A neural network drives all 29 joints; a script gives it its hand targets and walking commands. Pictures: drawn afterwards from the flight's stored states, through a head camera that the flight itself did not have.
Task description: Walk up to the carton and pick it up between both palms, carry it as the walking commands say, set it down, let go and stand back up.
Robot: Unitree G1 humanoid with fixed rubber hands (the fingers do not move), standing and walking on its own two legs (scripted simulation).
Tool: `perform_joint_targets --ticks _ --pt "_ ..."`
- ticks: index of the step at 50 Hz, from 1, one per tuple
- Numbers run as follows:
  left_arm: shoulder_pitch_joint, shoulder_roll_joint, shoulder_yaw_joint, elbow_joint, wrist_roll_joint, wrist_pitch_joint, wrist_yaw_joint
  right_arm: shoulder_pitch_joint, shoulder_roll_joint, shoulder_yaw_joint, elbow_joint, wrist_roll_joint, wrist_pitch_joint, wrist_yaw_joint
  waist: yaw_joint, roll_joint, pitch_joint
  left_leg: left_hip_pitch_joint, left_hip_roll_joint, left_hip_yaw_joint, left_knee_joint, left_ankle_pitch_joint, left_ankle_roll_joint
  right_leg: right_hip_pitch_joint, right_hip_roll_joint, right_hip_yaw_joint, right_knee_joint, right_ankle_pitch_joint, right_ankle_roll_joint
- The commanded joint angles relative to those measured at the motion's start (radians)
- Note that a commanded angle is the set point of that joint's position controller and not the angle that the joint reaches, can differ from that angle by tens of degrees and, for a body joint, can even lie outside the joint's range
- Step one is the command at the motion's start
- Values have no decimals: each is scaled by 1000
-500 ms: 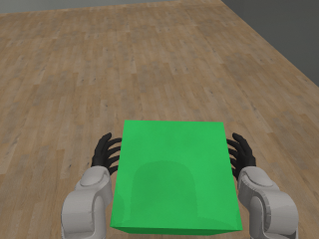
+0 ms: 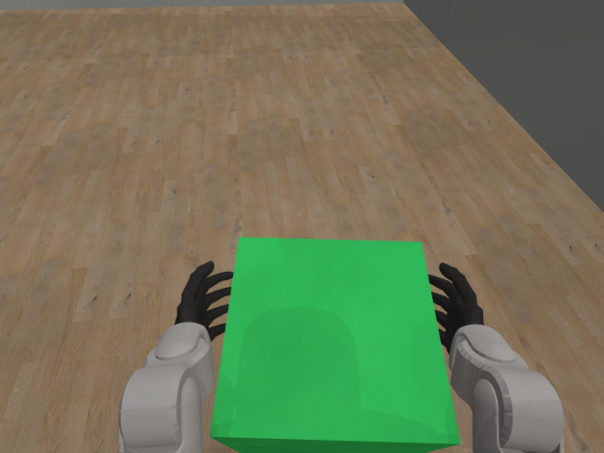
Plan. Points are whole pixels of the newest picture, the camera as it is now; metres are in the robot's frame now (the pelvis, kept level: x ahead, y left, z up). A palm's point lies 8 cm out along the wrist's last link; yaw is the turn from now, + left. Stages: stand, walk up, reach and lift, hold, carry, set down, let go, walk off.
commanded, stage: carry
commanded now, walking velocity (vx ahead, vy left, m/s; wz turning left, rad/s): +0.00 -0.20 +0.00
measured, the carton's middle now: (324, 358) +0.23 +0.00 +0.01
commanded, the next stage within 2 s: none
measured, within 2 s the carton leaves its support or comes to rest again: neither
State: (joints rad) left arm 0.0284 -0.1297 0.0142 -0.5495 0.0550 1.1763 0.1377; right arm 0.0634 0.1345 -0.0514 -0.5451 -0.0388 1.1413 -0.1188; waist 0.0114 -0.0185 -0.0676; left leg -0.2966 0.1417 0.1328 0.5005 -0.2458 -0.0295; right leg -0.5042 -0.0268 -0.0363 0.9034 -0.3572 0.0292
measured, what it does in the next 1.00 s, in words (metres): steps to the right: right foot, then left foot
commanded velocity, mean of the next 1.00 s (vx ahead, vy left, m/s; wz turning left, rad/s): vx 0.00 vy -0.19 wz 0.00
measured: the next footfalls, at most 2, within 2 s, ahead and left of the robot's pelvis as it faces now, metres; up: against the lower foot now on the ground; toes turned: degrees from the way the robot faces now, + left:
right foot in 0.14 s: +0.04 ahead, -0.21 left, +0.00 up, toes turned -7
left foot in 0.44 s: -0.01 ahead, -0.05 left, +0.00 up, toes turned +10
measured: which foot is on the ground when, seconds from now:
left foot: down 0.00-0.14, up 0.16-0.42, down 0.44-0.76, up 0.78-1.00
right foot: up 0.00-0.12, down 0.14-0.44, up 0.46-0.72, down 0.74-1.00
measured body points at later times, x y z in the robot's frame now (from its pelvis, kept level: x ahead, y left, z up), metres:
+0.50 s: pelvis -0.04 -0.16 -0.01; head -0.04 -0.13 +0.44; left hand +0.20 +0.01 +0.06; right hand +0.21 -0.30 +0.08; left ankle -0.05 -0.06 -0.74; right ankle -0.01 -0.23 -0.72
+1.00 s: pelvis -0.08 -0.32 -0.01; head -0.08 -0.32 +0.44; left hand +0.16 -0.16 +0.07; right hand +0.17 -0.47 +0.07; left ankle -0.10 -0.22 -0.71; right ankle -0.05 -0.40 -0.74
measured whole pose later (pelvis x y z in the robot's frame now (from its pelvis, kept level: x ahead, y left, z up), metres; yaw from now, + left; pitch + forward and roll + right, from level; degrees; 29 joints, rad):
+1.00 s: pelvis -0.08 -0.32 -0.01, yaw +1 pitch +4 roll +0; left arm 0.05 -0.13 0.02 -0.57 0.05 1.14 0.13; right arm 0.03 0.13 -0.04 -0.57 -0.04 1.16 -0.13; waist 0.00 0.01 -0.07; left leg -0.44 0.05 0.13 0.85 -0.49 -0.01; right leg -0.38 0.00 -0.15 0.52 -0.21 -0.07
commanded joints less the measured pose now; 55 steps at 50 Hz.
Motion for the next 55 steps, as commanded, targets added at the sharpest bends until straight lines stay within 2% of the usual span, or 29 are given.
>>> perform_joint_targets --ticks 1,5,6,7,8,9,11,13,18,20,21,22,23,24,26,29,35,37,38,39,40,42,44,49,51,52,53,54,55 --pt "-371 -798 -646 -85 -266 -20 -100 -368 746 596 -99 253 3 107 -20 256 -134 95 190 -107 -146 364 103 44 -6 -53 -127 -5 17" --pt "-312 -760 -613 -53 -256 -3 -99 -358 726 604 -95 246 25 96 -11 237 -202 78 168 -68 -15 375 47 237 16 -121 -441 90 0" --pt "-305 -753 -604 -50 -253 -1 -101 -355 721 605 -92 243 27 94 -7 160 -223 40 126 -29 64 289 16 321 -8 -116 -539 135 -3" --pt "-301 -741 -597 -42 -249 2 -104 -344 715 606 -76 234 30 90 -11 19 -220 -70 81 -6 171 44 -14 399 -127 2 -594 298 -23" --pt "-320 -736 -582 -23 -239 -4 -106 -365 708 627 -101 231 35 92 -2 -284 -206 -300 -33 52 332 -348 -51 451 -319 248 -601 567 -135" --pt "-336 -792 -595 -52 -260 -11 -108 -402 750 663 -118 259 36 101 -2 -327 -202 -271 -41 -40 524 -479 -32 375 -330 240 -552 705 -227" --pt "-331 -830 -592 -79 -259 -28 -118 -452 824 693 -116 296 22 113 0 -173 -193 -251 -61 -84 660 -367 -5 319 -254 80 -507 632 -218" --pt "-326 -841 -591 -71 -253 -42 -124 -453 839 701 -115 304 8 116 -7 -154 -200 -247 -50 -53 615 -268 -1 335 -203 29 -504 505 -194" --pt "-315 -793 -609 -89 -253 -43 -118 -381 770 669 -111 275 5 104 -2 -164 -234 -138 -79 -22 282 -236 33 339 -224 127 -523 482 -242" --pt "-322 -771 -623 -82 -259 -31 -109 -333 740 640 -80 254 15 102 -15 -139 -243 -22 -70 -5 31 -111 46 318 -190 113 -479 476 -217" --pt "-330 -758 -630 -77 -262 -25 -106 -324 735 624 -61 247 18 102 -24 -88 -244 104 -11 -31 -142 40 46 241 -160 79 -435 439 -169" --pt "-342 -751 -635 -75 -258 -19 -102 -314 729 605 -40 238 19 101 -29 43 -219 255 141 -203 -213 38 65 53 -108 51 -346 341 -115" --pt "-366 -759 -669 -117 -275 -8 -107 -295 731 593 -22 228 9 99 -31 357 -171 270 406 -508 -240 267 180 -132 0 -4 -180 -18 -39" --pt "-394 -782 -675 -116 -281 -8 -109 -318 749 591 -37 242 6 104 -24 309 -147 231 445 -511 -224 357 240 -161 -23 81 20 -119 -26" --pt "-408 -817 -673 -99 -279 -14 -115 -359 770 593 -65 244 -2 111 -15 131 -114 136 345 -345 -220 177 185 -141 -35 117 143 -51 -15" --pt "-396 -835 -673 -100 -280 -24 -111 -376 777 597 -90 253 -7 114 -15 206 -109 98 194 -125 -175 256 106 -48 -12 17 28 3 3" --pt "-319 -762 -624 -73 -258 -4 -98 -351 725 605 -99 251 25 97 -17 262 -172 81 192 -93 -79 372 67 166 8 -91 -347 61 5" --pt "-297 -749 -606 -61 -255 2 -100 -349 717 608 -96 246 31 93 -8 149 -218 22 122 -26 69 250 11 324 -15 -102 -541 124 -4" --pt "-294 -735 -599 -54 -251 6 -103 -338 711 609 -79 236 35 88 -13 -14 -207 -102 69 2 188 -24 -18 397 -147 36 -607 289 -28" --pt "-314 -737 -579 -32 -242 -4 -105 -373 703 636 -115 238 39 93 1 -319 -200 -303 -38 47 346 -371 -47 424 -319 258 -613 507 -142" --pt "-328 -792 -597 -69 -264 -10 -108 -400 754 667 -121 263 38 101 -2 -321 -187 -280 -45 -50 536 -468 -26 357 -322 238 -568 632 -219" --pt "-322 -828 -595 -88 -259 -26 -118 -446 823 693 -113 297 25 113 0 -161 -188 -256 -60 -93 665 -352 0 308 -250 84 -522 565 -210" --pt "-321 -840 -594 -79 -253 -41 -125 -451 836 701 -116 304 10 116 -8 -148 -196 -257 -48 -61 619 -260 4 333 -204 41 -520 450 -192" --pt "-309 -789 -614 -97 -256 -42 -118 -373 762 666 -111 272 7 103 -2 -167 -234 -146 -76 -29 281 -238 36 339 -224 131 -533 465 -242" --pt "-317 -770 -627 -86 -261 -30 -110 -326 734 638 -73 251 16 101 -12 -123 -255 -40 -76 -7 54 -131 46 335 -208 137 -502 487 -222" --pt "-329 -759 -633 -81 -263 -25 -106 -315 729 623 -53 244 20 102 -20 -84 -258 69 -37 -17 -124 8 46 282 -187 116 -474 456 -179" --pt "-341 -753 -636 -80 -260 -21 -103 -314 728 607 -33 238 20 102 -20 10 -251 196 62 -124 -192 50 53 167 -148 91 -413 395 -125" --pt "-359 -764 -663 -116 -273 -12 -106 -305 727 594 -26 229 13 101 -26 247 -200 207 277 -364 -219 105 121 7 -66 29 -338 203 -61" --pt "-390 -779 -677 -125 -280 -7 -110 -316 749 596 -24 233 9 103 -24 324 -172 182 341 -409 -216 184 180 -23 -56 36 -259 -12 -41"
